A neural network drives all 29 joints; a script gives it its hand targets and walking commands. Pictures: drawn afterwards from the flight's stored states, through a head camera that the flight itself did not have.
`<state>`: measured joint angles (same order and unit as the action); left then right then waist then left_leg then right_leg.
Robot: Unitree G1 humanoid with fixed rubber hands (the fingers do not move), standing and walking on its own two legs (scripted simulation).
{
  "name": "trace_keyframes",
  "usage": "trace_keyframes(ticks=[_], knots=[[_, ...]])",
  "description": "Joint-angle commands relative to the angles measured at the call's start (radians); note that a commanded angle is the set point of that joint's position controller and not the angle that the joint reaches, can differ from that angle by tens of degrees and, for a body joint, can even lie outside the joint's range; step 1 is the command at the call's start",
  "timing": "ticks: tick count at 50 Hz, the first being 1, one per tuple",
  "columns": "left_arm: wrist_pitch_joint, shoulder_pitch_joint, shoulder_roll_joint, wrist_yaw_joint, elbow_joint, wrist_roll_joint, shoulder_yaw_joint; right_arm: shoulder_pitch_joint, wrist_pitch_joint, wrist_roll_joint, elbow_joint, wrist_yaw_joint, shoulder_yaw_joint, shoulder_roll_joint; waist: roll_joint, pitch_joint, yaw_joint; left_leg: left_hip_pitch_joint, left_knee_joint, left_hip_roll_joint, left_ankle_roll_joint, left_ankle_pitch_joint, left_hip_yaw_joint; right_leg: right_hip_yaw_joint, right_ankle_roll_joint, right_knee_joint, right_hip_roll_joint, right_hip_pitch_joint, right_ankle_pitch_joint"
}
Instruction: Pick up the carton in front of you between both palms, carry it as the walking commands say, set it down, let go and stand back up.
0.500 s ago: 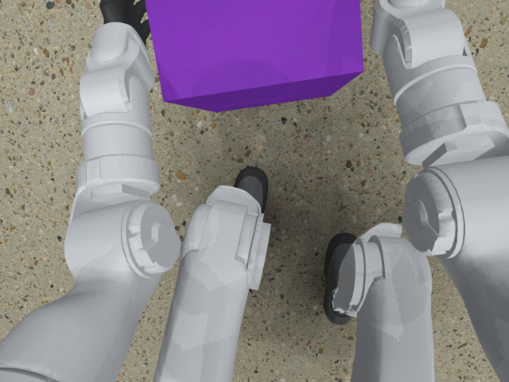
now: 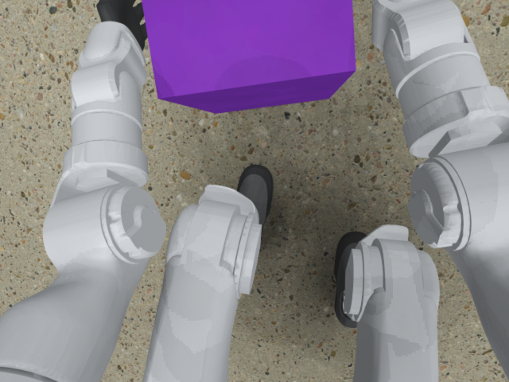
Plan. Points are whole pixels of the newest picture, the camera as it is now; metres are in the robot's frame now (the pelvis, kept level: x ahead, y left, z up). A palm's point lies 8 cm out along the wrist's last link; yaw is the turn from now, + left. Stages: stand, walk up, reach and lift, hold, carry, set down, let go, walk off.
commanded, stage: set down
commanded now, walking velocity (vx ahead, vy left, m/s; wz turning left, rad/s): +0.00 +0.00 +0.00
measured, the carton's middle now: (256, 24) +0.52 +0.17 -0.25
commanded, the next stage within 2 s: let go in 1.96 s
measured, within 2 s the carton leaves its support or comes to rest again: rests again in 0.64 s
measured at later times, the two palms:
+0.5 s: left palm (127, 34) +0.47 +0.32 -0.18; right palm out of the picture +0.57 +0.02 -0.19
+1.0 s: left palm (116, 39) +0.46 +0.34 -0.19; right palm out of the picture +0.59 -0.01 -0.18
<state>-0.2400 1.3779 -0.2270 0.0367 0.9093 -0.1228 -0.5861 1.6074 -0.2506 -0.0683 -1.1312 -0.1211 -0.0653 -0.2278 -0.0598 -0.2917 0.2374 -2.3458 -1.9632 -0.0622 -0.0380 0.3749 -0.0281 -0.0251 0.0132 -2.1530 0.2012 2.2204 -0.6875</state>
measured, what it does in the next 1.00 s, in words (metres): stands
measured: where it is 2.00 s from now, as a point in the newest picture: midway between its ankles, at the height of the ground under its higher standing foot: (299, 261)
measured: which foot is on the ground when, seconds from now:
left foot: down 0.00-1.00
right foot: down 0.00-1.00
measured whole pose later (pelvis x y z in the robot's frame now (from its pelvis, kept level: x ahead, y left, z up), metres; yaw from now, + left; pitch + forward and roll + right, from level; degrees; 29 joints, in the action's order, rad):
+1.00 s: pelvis -0.01 +0.01 -0.01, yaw +1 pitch +39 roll +2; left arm -0.03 1.42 -0.35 -0.04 1.12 0.09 -0.52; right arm 1.67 -0.18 0.15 -1.07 -0.07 0.18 -0.41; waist -0.01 -0.44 0.20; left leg -2.30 -2.00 -0.07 0.00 0.36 0.02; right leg -0.06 0.04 -2.20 0.17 2.17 -0.70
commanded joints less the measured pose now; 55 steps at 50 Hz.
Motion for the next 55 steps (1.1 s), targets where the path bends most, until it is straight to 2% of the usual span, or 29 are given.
trace_keyframes(ticks=[1, 7, 14, 22, 26, 30, 31, 33, 34, 36, 40, 45, 49, 55], knots=[[0.026, 0.506, 0.654, 0.198, -0.043, 0.078, 0.243, 0.468, 0.073, 0.074, 0.166, 0.198, 0.168, 0.753, -0.250, 0.996, 0.110, 0.680, -0.001, 0.090, 0.014, -0.320, 0.079, 0.007, -0.010, 0.253, -0.038, -0.260, 0.269], [0.039, 0.478, 0.617, 0.190, 0.011, 0.067, 0.208, 0.484, 0.085, 0.085, 0.192, 0.200, 0.190, 0.722, -0.259, 0.940, 0.119, 0.644, -0.013, 0.087, 0.025, -0.316, 0.073, -0.003, -0.007, 0.249, -0.045, -0.239, 0.275], [0.051, 0.462, 0.560, 0.180, 0.042, 0.053, 0.181, 0.413, 0.087, 0.054, 0.136, 0.194, 0.151, 0.653, -0.226, 0.861, 0.087, 0.601, -0.020, 0.086, 0.026, -0.299, 0.061, -0.012, -0.013, 0.243, -0.051, -0.205, 0.276], [0.062, 0.450, 0.489, 0.160, 0.063, 0.034, 0.145, 0.353, 0.087, 0.003, 0.081, 0.196, 0.103, 0.567, -0.200, 0.768, 0.048, 0.610, -0.018, 0.088, 0.026, -0.264, 0.040, -0.012, -0.022, 0.236, -0.057, -0.139, 0.220], [0.073, 0.435, 0.448, 0.143, 0.077, 0.031, 0.125, 0.346, 0.089, -0.008, 0.074, 0.193, 0.100, 0.511, -0.194, 0.747, 0.043, 0.628, -0.022, 0.086, 0.022, -0.258, 0.036, -0.014, -0.021, 0.232, -0.064, -0.138, 0.205], [0.103, 0.376, 0.312, 0.100, 0.114, 0.031, 0.076, 0.365, 0.100, 0.007, 0.090, 0.162, 0.118, 0.353, -0.194, 0.762, 0.063, 0.666, -0.030, 0.074, 0.012, -0.267, 0.041, -0.015, -0.008, 0.225, -0.078, -0.182, 0.201], [0.118, 0.341, 0.229, 0.076, 0.132, 0.031, 0.051, 0.365, 0.104, 0.015, 0.096, 0.143, 0.121, 0.260, -0.196, 0.771, 0.073, 0.680, -0.031, 0.068, 0.009, -0.269, 0.044, -0.017, -0.001, 0.225, -0.084, -0.201, 0.199], [0.167, 0.231, -0.084, -0.007, 0.177, 0.039, -0.025, 0.328, 0.113, 0.033, 0.100, 0.074, 0.101, -0.053, -0.195, 0.797, 0.092, 0.706, -0.028, 0.048, 0.000, -0.262, 0.050, -0.020, 0.016, 0.227, -0.105, -0.235, 0.185], [0.188, 0.226, -0.182, -0.040, 0.190, 0.059, -0.028, 0.331, 0.111, 0.049, 0.091, 0.049, 0.109, -0.136, -0.188, 0.815, 0.096, 0.715, -0.027, 0.040, -0.004, -0.258, 0.049, -0.025, 0.022, 0.225, -0.115, -0.242, 0.181], [0.214, 0.253, -0.247, -0.072, 0.195, 0.102, -0.020, 0.358, 0.102, 0.085, 0.074, 0.034, 0.140, -0.170, -0.186, 0.832, 0.104, 0.726, -0.022, 0.030, -0.002, -0.261, 0.050, -0.039, 0.029, 0.226, -0.129, -0.253, 0.175], [0.243, 0.277, -0.307, -0.086, 0.208, 0.159, 0.022, 0.408, 0.100, 0.176, 0.083, 0.050, 0.215, -0.171, -0.190, 0.876, 0.149, 0.751, -0.016, 0.020, 0.013, -0.309, 0.050, -0.049, 0.032, 0.205, -0.145, -0.271, 0.196], [0.246, 0.255, -0.324, -0.082, 0.158, 0.203, 0.051, 0.406, 0.100, 0.233, 0.125, 0.066, 0.265, -0.161, -0.196, 0.998, 0.175, 0.827, -0.004, 0.022, 0.022, -0.405, 0.049, -0.027, 0.033, 0.185, -0.146, -0.319, 0.251], [0.221, 0.231, -0.329, -0.079, 0.071, 0.220, 0.057, 0.383, 0.083, 0.212, 0.201, 0.051, 0.232, -0.191, -0.185, 1.145, 0.162, 0.956, 0.012, 0.034, 0.021, -0.467, 0.052, 0.015, 0.035, 0.193, -0.132, -0.343, 0.242], [0.139, 0.185, -0.303, -0.101, -0.092, 0.254, 0.096, 0.374, 0.027, 0.161, 0.343, 0.024, 0.162, -0.229, -0.171, 1.382, 0.126, 1.147, 0.076, 0.070, 0.023, -0.428, 0.079, 0.084, 0.026, 0.263, -0.100, -0.395, 0.149]])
